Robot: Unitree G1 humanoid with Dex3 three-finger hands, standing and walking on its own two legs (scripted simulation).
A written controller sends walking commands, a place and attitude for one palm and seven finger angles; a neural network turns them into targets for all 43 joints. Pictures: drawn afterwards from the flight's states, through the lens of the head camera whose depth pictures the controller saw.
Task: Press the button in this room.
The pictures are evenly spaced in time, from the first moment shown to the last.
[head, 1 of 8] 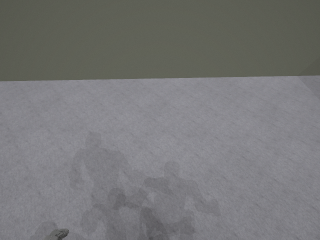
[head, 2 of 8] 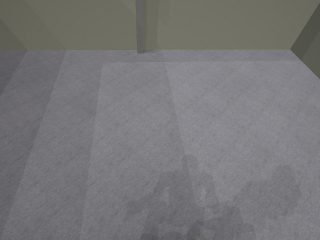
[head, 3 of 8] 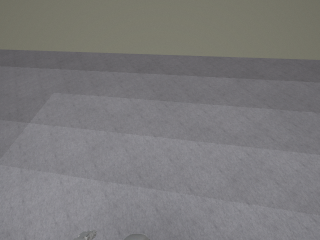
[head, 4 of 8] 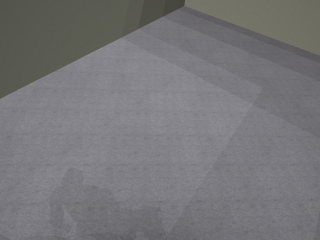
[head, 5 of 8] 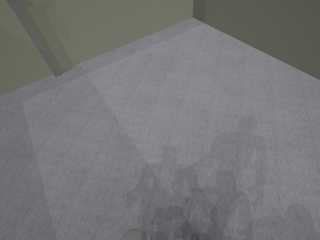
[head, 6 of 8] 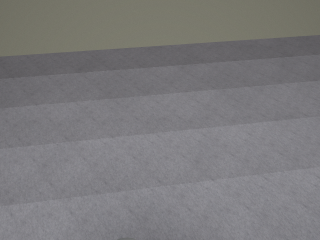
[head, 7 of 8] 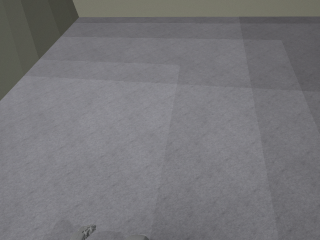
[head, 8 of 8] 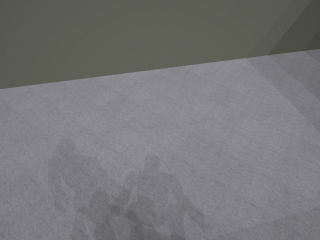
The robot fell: no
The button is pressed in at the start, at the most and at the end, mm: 0 0 0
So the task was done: no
